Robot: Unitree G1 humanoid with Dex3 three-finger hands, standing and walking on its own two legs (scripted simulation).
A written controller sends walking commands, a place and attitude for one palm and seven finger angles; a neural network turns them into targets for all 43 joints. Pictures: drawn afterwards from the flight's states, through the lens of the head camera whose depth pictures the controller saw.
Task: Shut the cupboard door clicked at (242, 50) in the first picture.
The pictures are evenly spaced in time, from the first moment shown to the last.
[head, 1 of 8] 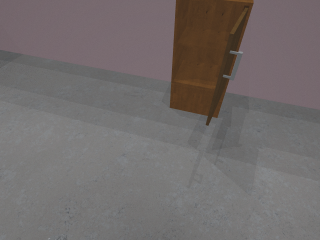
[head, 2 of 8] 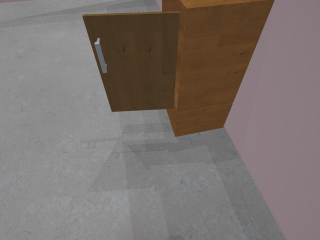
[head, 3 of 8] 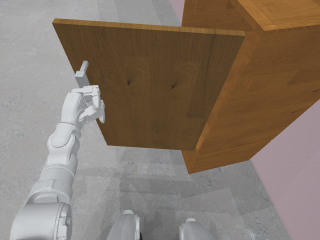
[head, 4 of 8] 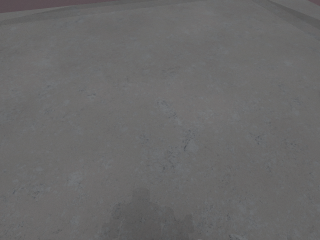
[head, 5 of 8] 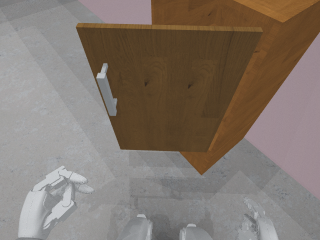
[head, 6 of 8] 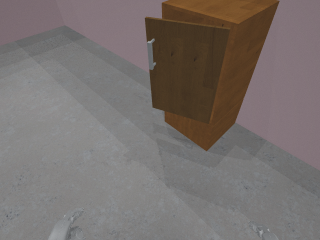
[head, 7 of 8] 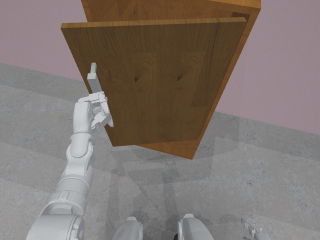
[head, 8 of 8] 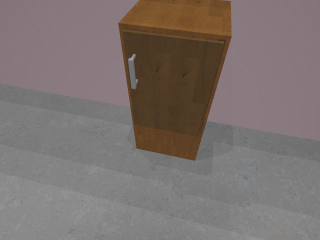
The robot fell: no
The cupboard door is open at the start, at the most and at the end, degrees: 81 81 0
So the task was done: yes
